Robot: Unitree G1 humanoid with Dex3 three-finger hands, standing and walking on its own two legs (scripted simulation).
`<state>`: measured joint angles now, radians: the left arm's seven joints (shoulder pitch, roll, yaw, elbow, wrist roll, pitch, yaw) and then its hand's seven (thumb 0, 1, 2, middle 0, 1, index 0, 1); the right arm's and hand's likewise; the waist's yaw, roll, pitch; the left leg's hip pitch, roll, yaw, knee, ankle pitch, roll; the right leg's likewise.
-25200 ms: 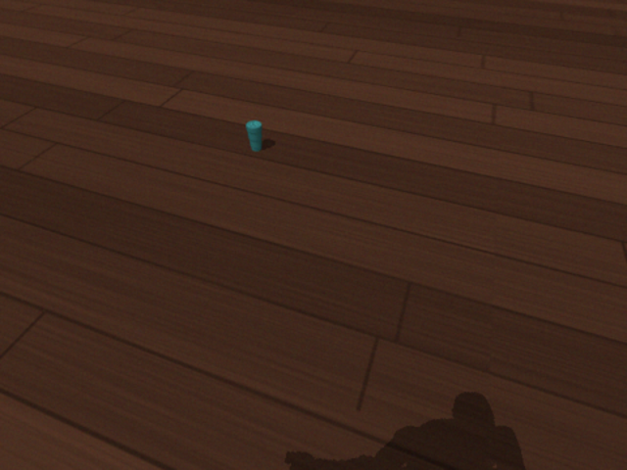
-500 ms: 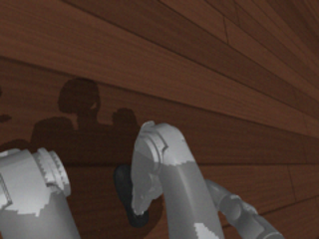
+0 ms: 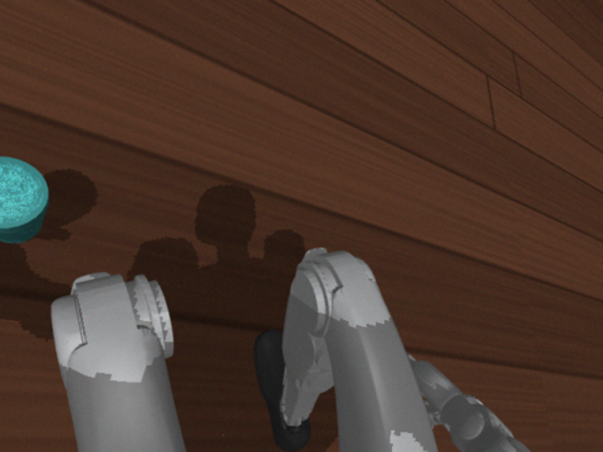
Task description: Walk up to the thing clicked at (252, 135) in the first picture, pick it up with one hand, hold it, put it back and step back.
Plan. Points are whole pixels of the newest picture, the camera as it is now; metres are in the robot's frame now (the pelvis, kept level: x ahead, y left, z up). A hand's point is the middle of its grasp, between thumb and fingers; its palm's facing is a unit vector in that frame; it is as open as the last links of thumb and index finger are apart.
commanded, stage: rise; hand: left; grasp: from the side
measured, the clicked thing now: (10, 210) +0.43 +0.30 -0.22
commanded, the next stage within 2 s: home in 0.06 s
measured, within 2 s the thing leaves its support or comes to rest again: neither
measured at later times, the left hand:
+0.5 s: hand out of the picture +0.28 +0.41 +0.02, palm faces +0.36 -0.79 -0.49, open 17.4 cm
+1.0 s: hand out of the picture +0.23 +0.27 +0.23, palm faces +0.35 -0.85 -0.39, open 17.5 cm
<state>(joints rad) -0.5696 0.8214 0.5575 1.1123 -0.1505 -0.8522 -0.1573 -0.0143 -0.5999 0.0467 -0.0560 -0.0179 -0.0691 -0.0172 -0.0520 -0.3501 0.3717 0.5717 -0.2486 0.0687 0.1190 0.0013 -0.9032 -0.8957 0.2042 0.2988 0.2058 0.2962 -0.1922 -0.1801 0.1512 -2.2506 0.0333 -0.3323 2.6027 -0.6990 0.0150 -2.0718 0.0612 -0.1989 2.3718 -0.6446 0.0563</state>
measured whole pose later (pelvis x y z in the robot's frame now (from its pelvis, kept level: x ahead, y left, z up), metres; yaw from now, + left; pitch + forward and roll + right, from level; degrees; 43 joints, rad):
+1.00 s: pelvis +0.07 -0.02 +0.33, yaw +14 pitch +22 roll -3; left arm 0.16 0.31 0.14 0.29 0.00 0.15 0.14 -0.01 -0.56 0.05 -0.05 -0.05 -0.06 -0.05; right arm 0.17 -0.24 0.00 0.51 0.04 0.02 -0.12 0.01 -0.90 -0.90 0.20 0.30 0.20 0.30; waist -0.05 0.01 -0.17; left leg -1.23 0.06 -0.06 1.43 -0.58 -0.03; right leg -1.18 -0.02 -0.06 1.39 -0.59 0.01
